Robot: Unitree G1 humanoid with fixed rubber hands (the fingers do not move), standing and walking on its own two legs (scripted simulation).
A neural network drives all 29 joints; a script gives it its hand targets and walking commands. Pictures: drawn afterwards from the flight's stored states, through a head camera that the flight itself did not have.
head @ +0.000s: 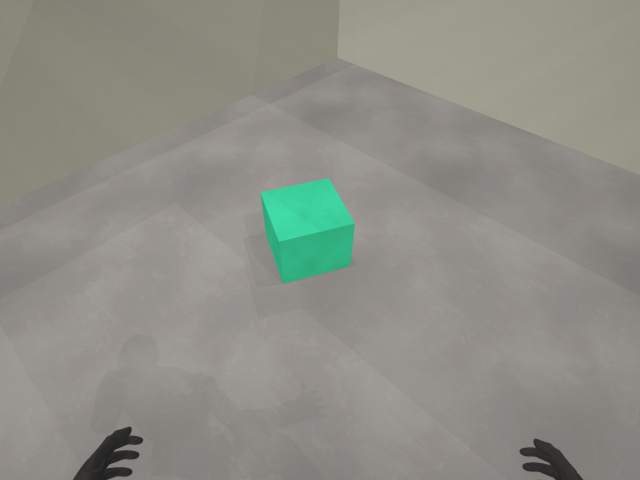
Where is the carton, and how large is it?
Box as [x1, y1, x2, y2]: [260, 178, 354, 283]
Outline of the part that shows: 328,178 260,192 266,235 283,283 349,265 350,263 354,223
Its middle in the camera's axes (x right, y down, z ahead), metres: -0.06 -0.05 +1.55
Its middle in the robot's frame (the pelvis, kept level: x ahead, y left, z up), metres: +1.14 +0.09 -0.63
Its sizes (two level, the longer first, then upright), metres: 0.287 0.280 0.246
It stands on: the floor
